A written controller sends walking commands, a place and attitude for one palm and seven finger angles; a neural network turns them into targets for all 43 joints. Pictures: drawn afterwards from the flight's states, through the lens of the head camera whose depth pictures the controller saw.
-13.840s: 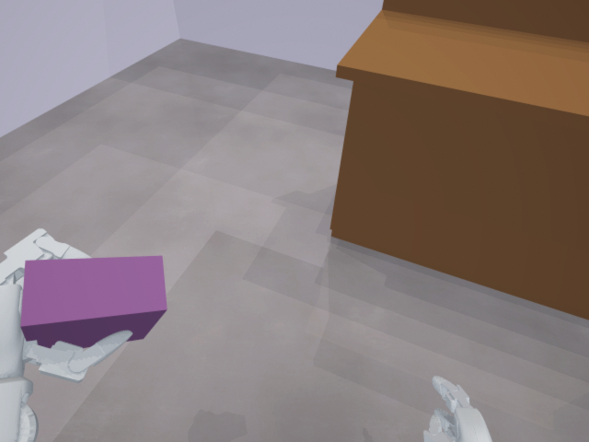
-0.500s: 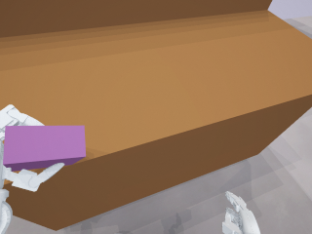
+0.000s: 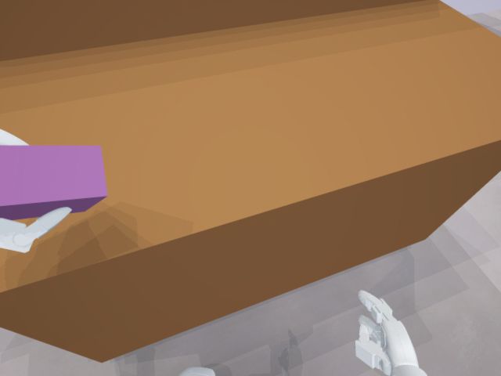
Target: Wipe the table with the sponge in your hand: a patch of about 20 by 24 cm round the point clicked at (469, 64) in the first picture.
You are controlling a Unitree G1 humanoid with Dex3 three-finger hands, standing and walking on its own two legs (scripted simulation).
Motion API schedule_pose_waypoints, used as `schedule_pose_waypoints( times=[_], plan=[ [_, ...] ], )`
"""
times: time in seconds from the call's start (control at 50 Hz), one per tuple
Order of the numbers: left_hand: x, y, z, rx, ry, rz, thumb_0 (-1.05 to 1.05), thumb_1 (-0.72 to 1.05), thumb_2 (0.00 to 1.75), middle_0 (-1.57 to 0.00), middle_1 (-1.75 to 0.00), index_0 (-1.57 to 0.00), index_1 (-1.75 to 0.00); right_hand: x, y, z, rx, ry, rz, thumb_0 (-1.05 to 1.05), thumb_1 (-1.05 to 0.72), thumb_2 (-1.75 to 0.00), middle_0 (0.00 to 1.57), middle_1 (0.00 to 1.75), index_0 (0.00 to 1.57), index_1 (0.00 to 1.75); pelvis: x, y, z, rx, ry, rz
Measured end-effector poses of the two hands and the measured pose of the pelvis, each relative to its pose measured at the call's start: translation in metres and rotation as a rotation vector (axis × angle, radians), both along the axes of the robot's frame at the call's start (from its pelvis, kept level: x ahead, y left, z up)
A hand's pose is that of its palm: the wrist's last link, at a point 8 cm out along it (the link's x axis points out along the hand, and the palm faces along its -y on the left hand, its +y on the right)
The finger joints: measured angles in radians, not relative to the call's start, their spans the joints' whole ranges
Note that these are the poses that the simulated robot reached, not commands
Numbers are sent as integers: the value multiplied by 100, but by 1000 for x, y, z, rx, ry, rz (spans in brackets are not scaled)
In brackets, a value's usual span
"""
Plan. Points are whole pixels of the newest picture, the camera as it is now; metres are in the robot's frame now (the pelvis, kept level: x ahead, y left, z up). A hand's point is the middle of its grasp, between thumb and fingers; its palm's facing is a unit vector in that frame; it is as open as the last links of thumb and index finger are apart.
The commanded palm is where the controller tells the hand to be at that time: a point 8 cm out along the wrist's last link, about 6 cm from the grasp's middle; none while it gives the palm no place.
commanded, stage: come to a stop and stand still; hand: left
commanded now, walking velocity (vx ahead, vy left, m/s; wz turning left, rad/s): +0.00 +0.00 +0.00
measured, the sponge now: (55, 185) +0.27 +0.27 +0.19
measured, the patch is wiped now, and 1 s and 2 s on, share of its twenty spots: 0.00 0.00 0.00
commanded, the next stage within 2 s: look again from close up in 1.32 s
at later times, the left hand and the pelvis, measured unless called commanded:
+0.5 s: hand (47, 253) +0.20 +0.26 +0.16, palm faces +0.39 -0.85 -0.36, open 9.8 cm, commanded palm +0.14 +0.29 +0.18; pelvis -0.03 +0.01 +0.00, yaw -1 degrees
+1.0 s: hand (52, 228) +0.23 +0.26 +0.16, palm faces +0.43 -0.82 -0.38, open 9.8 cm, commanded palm +0.16 +0.29 +0.18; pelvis +0.01 +0.01 +0.01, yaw +2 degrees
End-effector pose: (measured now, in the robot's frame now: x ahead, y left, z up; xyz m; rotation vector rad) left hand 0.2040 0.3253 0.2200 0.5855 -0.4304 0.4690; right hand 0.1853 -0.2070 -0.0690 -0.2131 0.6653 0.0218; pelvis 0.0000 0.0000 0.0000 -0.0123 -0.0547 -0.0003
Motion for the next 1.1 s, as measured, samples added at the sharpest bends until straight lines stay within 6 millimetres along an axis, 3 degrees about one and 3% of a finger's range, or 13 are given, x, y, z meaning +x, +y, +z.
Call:
schedule_pose_waypoints(
  times=[0.08,0.14,0.24,0.38,0.52,0.66,0.82,0.94,1.1],
  plan=[
    [-10,-47,-31,-77,165,-137,-1,-46,102,-76,-135,-76,-135,-16,-5,-4,45,-20,-66,1,-90,-90,21,30,20,30,-2,5,0,1,1,-16],
    [-24,-62,-56,-125,272,-198,-1,-46,102,-76,-135,-76,-135,-32,-11,-4,27,-1,-121,1,-90,-90,21,30,20,30,-5,3,0,12,-2,-19],
    [-39,-52,-56,-143,232,-169,-1,-47,102,-77,-134,-77,-134,-52,-21,-1,-37,29,-138,2,-90,-90,21,30,20,30,-13,-3,1,13,-18,-16],
    [-49,-28,-42,-128,131,-57,-1,-47,102,-77,-134,-77,-134,-61,-28,2,-76,18,-119,2,-90,-90,21,30,20,30,-23,-1,2,0,-18,-22],
    [-42,-30,-53,-166,157,-110,-1,-47,102,-77,-135,-76,-135,-61,-17,9,-72,-12,-129,2,-90,-90,21,30,20,30,-25,11,3,-5,-22,-23],
    [-46,-21,-52,-113,165,-105,-1,-47,102,-77,-135,-76,-135,-51,3,8,-43,-2,-84,2,-90,-90,21,30,20,30,-20,13,2,0,-23,4],
    [-47,-13,-44,-126,133,-30,-1,-47,102,-77,-135,-76,-135,-25,17,3,-27,24,-9,2,-90,-90,21,30,20,30,-6,12,5,-5,-7,18],
    [-26,-21,-50,-166,155,-32,-1,-47,102,-77,-135,-76,-135,0,16,5,-19,11,3,2,-90,-90,21,30,20,30,6,9,6,-4,3,24],
    [-10,-33,-38,-115,170,-73,-1,-47,102,-77,-135,-76,-135,24,2,11,-23,-7,-29,2,-90,-90,21,30,20,30,20,2,8,-6,18,28]
  ],
)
